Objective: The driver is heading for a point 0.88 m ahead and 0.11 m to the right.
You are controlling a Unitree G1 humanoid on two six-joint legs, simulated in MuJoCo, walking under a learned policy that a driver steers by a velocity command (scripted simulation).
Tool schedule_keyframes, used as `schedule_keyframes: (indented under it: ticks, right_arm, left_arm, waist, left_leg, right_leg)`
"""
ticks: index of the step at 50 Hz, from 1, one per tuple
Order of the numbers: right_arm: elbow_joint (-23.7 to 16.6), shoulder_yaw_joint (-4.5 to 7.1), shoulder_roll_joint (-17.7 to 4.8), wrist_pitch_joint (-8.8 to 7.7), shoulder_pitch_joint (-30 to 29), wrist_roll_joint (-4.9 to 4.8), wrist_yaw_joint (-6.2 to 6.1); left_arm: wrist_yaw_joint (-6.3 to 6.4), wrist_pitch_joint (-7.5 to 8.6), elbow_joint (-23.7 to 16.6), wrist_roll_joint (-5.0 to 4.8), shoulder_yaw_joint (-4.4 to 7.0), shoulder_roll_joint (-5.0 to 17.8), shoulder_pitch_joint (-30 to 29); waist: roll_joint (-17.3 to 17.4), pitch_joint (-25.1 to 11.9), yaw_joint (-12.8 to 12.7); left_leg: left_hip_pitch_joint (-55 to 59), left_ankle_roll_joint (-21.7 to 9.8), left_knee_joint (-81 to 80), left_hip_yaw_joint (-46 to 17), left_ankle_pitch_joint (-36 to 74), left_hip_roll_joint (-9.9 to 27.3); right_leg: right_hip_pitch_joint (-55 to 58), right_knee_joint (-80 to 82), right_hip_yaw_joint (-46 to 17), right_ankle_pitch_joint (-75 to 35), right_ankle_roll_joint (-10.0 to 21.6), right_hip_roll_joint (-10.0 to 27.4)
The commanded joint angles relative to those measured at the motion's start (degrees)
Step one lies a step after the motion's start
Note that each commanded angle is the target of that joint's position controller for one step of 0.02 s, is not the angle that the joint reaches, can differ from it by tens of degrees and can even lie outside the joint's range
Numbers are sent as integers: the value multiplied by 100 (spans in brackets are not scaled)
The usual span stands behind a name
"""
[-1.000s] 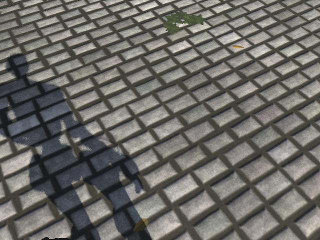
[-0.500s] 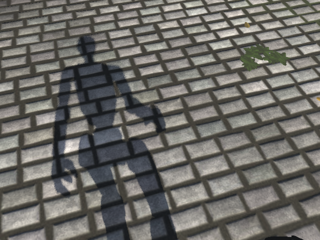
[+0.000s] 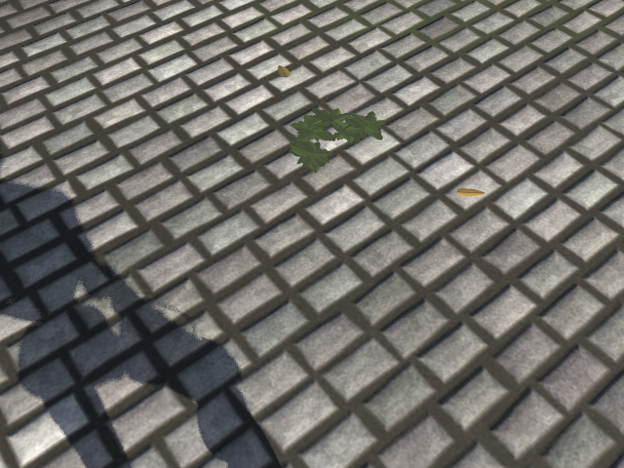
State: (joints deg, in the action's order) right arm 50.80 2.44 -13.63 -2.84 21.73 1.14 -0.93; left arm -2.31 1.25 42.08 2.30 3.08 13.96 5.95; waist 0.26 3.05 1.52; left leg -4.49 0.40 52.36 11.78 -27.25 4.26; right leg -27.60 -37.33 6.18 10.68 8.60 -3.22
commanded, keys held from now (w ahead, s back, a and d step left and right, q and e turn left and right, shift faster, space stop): w+e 0.48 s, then w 0.48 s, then w+q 0.04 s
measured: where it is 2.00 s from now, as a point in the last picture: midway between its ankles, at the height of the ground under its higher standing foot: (416, 298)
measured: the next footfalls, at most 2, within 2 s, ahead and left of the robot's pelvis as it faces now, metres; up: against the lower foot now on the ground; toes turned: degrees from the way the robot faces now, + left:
left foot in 0.48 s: +0.46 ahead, +0.06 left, +0.00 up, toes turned -20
right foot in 0.98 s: +0.59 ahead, -0.23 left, +0.00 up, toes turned -26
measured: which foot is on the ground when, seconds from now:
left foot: up 0.00-0.46, down 0.48-1.00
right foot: down 0.00-0.50, up 0.52-0.96, down 0.98-1.00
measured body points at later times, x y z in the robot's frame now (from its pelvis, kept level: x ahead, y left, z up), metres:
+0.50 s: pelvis +0.28 +0.01 +0.01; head +0.31 +0.00 +0.46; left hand +0.33 +0.29 -0.12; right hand +0.44 -0.28 -0.06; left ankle +0.42 +0.08 -0.72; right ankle +0.10 -0.05 -0.71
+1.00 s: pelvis +0.51 -0.10 +0.01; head +0.53 -0.12 +0.46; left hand +0.80 +0.02 -0.07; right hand +0.37 -0.31 -0.13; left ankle +0.43 +0.07 -0.70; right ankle +0.56 -0.21 -0.72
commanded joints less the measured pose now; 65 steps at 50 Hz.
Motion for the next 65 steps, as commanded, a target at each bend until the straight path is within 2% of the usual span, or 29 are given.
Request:
schedule_keyframes:
  ticks: [1,3,5,9,18,21,23,24,25,26,27,28,29,31,33,37,41,43,46,48,49,50,51,52,54,55,56,58,65]
  right_arm:
    - [-1037,122,-730,-229,-715,-33,94]
    - [-953,85,-663,-280,-658,-1,81]
    - [-908,77,-628,-65,-427,156,101]
    - [-1080,43,-496,129,-827,170,157]
    - [-1642,-34,-537,25,-2551,69,215]
    - [-1679,-12,-678,-51,-2371,37,203]
    - [-1390,83,-890,-112,-1390,26,118]
    - [-1210,162,-1081,-190,-623,79,47]
    - [-1170,252,-1502,-216,355,207,-57]
    - [-1180,343,-1923,-142,101,255,-55]
    - [-1199,286,-1397,-85,-237,132,-7]
    - [-1228,171,-900,-84,-555,78,34]
    - [-1162,108,-677,-102,-686,85,70]
    - [-974,78,-625,-179,-612,65,78]
    - [-796,97,-687,-298,-373,4,133]
    - [-575,128,-761,-336,-182,-34,159]
    - [-366,145,-809,-287,59,-60,191]
    - [-243,175,-919,-265,284,-56,195]
    - [-103,206,-1041,-196,391,-37,171]
    - [-18,184,-1009,-141,389,-64,151]
    - [-73,113,-814,-144,415,-83,147]
    - [-402,-43,-250,-162,561,-198,179]
    - [-342,90,-655,-110,614,-100,117]
    - [-328,157,-827,-67,298,-47,103]
    - [-261,125,-586,-35,77,-82,169]
    - [-191,137,-546,44,112,8,204]
    - [-134,125,-451,107,273,46,247]
    - [-158,145,-392,176,87,44,295]
    - [-600,77,-202,192,-1304,50,403]
  left_arm:
    - [175,-66,157,-177,500,1533,1725]
    - [228,-17,194,-192,344,972,1271]
    - [227,70,142,-233,252,747,1013]
    - [187,202,217,-225,304,979,1325]
    - [241,169,339,-166,328,1052,2200]
    - [302,168,258,-129,352,1168,2009]
    - [278,196,165,-128,366,1268,1637]
    - [224,237,160,-180,338,1186,1564]
    - [193,290,5,-218,195,714,1664]
    - [193,272,-116,-317,139,434,2399]
    - [247,184,139,-105,161,824,2346]
    - [195,164,167,-63,164,837,1955]
    - [154,159,130,-52,133,728,1670]
    - [68,79,110,9,103,633,1543]
    - [33,27,102,15,82,586,1508]
    - [-32,29,-152,27,-7,491,681]
    - [-102,81,-373,-17,-173,281,-206]
    - [-82,96,-430,-38,-182,341,-441]
    - [-9,133,-453,-29,-148,464,-438]
    - [68,214,-125,50,-64,569,477]
    - [134,280,141,153,47,852,1404]
    - [223,298,164,247,192,1462,2094]
    - [243,208,228,-6,244,1528,2083]
    - [239,188,189,-80,148,1154,1600]
    - [214,277,168,-89,-4,571,985]
    - [232,324,231,-111,-54,417,909]
    - [247,376,263,-98,-44,460,935]
    - [248,479,386,-131,-15,488,1074]
    - [296,509,726,-132,2,465,1479]
  waist:
    - [-414,-1271,-785]
    - [123,-389,-303]
    - [5,-400,-8]
    - [-107,-297,-51]
    - [-386,-101,-734]
    - [-486,-113,-535]
    - [-457,-441,-50]
    - [-110,-877,357]
    - [561,-1820,660]
    - [1912,-2036,83]
    - [966,-1371,-39]
    - [331,-737,-50]
    - [118,-412,-79]
    - [541,-268,-176]
    - [607,-362,-220]
    - [529,-139,-161]
    - [551,-23,38]
    - [552,-16,121]
    - [534,5,52]
    - [269,-409,-393]
    - [-66,-1013,-744]
    - [-1223,-1772,-884]
    - [-1382,-1842,-824]
    - [-751,-1026,-617]
    - [-527,-286,-306]
    - [-556,-100,-177]
    - [-723,-176,-100]
    - [-522,-100,-35]
    - [-382,210,-213]
  left_leg:
    - [-3974,-68,3148,-1432,316,-229]
    - [-3465,-74,2099,-1389,845,142]
    - [-2842,60,1619,-1403,883,219]
    - [-3036,253,769,-1218,1376,193]
    - [-3453,233,-1374,-1248,2525,-190]
    - [-2699,69,-1948,-1357,2224,-346]
    - [-1167,-119,-2316,-1248,1830,-621]
    - [-5,-292,-2628,-1444,1893,-364]
    - [1260,-588,-2809,-2837,583,1036]
    - [1962,-1241,-3644,-5587,309,2126]
    - [1309,-1320,-3671,-5647,-304,1983]
    - [589,-1234,-3744,-4698,-101,1682]
    - [105,-1128,-3855,-3895,624,1364]
    - [-305,-983,-3998,-2931,1772,938]
    - [-296,-1064,-4023,-2558,2736,892]
    - [-232,-1164,-4386,-2008,2810,841]
    - [-432,-1033,-4433,-1461,3027,604]
    - [-278,-994,-4316,-1473,3207,717]
    - [83,-930,-3941,-1540,3713,940]
    - [49,-763,-2654,-1202,4826,682]
    - [-651,-632,-1415,-1043,4224,402]
    - [-2368,-362,591,-638,1648,-287]
    - [-3117,-408,1512,-1133,-252,-687]
    - [-3353,-488,1731,-1513,89,-332]
    - [-3027,-471,1221,-1492,787,-5]
    - [-2844,-425,1067,-1504,977,57]
    - [-2667,-374,1091,-1459,1116,29]
    - [-2874,-317,1110,-1451,1402,30]
    - [-3494,-216,-311,-1109,2677,39]
  right_leg:
    - [4026,2059,-4105,-113,1515,2180]
    - [2609,2179,-2987,-1201,1009,1654]
    - [1951,2325,-2411,-1807,844,1262]
    - [1681,2536,-2144,-1844,784,947]
    - [2662,2088,-2565,-2165,488,927]
    - [2628,1762,-2836,-2450,290,1032]
    - [2196,991,-2807,-3166,41,837]
    - [1801,-119,-2503,-2984,-111,450]
    - [1189,-1761,-1948,-1307,-237,113]
    - [-438,-2960,-1403,2185,-392,-712]
    - [-875,-3456,-1462,1784,-343,-151]
    - [-785,-3370,-1412,1227,-370,26]
    - [-670,-3105,-1361,959,-414,163]
    - [-426,-2750,-1288,847,-507,303]
    - [-392,-2606,-1255,775,-557,245]
    - [-910,-1773,-1059,136,-705,454]
    - [-345,-330,-484,-562,-762,605]
    - [-100,48,-337,-528,-701,557]
    - [232,451,-241,-140,-493,445]
    - [1519,1084,-146,-102,-283,169]
    - [2878,1164,-726,139,-73,647]
    - [4412,1625,-3077,1016,390,2426]
    - [4179,2237,-4336,936,669,2878]
    - [3545,2225,-3447,996,523,2579]
    - [2433,2640,-2164,396,131,2015]
    - [2122,2794,-1716,51,-87,1747]
    - [2017,2845,-1488,-343,-54,1767]
    - [2055,2957,-1091,-935,-17,1727]
    - [2402,3021,21,-1785,-52,1561]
